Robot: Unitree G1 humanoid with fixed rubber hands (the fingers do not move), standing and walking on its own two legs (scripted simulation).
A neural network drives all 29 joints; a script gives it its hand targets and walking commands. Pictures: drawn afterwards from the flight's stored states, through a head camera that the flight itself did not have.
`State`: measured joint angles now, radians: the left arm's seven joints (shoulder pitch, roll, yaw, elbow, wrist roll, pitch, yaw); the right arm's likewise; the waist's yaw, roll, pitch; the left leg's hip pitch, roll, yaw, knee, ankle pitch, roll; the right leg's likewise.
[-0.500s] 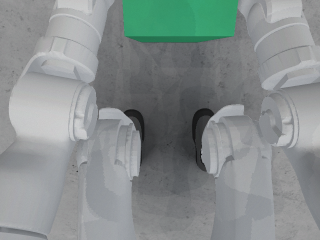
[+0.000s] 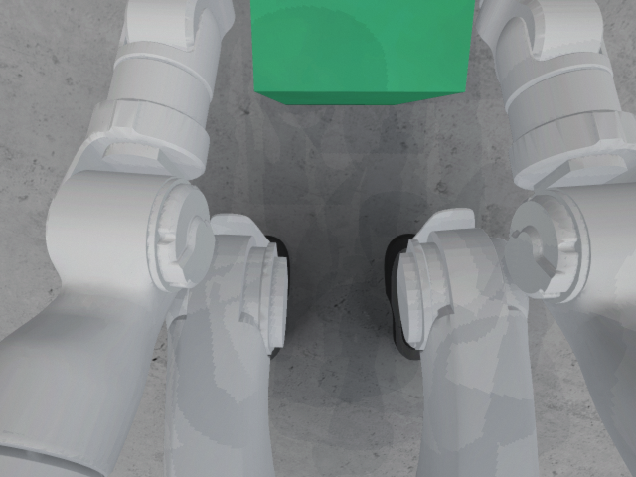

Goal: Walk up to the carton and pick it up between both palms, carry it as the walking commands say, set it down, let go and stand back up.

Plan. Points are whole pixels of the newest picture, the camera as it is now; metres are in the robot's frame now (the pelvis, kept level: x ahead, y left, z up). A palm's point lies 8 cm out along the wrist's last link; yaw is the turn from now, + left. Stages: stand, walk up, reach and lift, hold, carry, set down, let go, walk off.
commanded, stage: reach and lift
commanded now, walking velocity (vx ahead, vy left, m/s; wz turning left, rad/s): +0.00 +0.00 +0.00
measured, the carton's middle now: out of the picture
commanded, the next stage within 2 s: none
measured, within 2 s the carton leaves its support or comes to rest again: leaves its support in 0.32 s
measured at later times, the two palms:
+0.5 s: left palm out of the picture +0.55 +0.11 -0.12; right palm out of the picture +0.54 -0.13 -0.13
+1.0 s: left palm out of the picture +0.55 +0.12 -0.08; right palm out of the picture +0.54 -0.12 -0.08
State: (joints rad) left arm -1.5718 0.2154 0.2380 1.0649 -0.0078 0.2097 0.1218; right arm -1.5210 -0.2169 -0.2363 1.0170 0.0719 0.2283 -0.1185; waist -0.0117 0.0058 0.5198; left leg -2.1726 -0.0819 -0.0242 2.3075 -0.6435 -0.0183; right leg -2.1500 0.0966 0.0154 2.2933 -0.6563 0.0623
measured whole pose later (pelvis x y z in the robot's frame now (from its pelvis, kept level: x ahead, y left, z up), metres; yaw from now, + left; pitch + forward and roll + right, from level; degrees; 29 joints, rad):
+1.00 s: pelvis -0.01 +0.00 +0.07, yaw +1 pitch +31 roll -2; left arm -1.50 0.11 0.32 0.69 0.06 0.40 0.19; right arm -1.42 -0.10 -0.34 0.60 -0.05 0.42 -0.19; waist -0.01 0.02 0.53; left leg -2.02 -0.16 -0.08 2.07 -0.59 -0.07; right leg -1.99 0.14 0.06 2.05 -0.61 0.09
